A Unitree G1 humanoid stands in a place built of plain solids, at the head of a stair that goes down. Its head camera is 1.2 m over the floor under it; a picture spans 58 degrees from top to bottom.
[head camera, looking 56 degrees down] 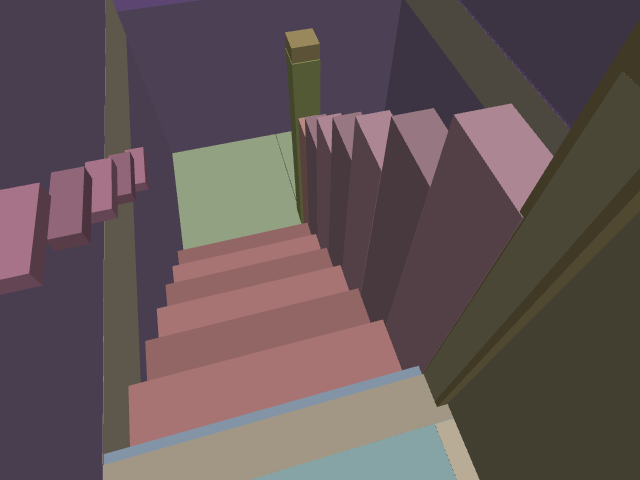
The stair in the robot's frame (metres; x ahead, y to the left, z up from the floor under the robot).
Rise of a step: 0.19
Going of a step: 0.23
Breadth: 0.85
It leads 15 degrees to the left of straight ahead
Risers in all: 7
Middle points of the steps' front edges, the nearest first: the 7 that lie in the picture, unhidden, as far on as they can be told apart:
0.28 0.13 0.00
0.49 0.19 -0.18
0.71 0.25 -0.37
0.93 0.31 -0.56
1.15 0.37 -0.74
1.37 0.43 -0.93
1.59 0.49 -1.11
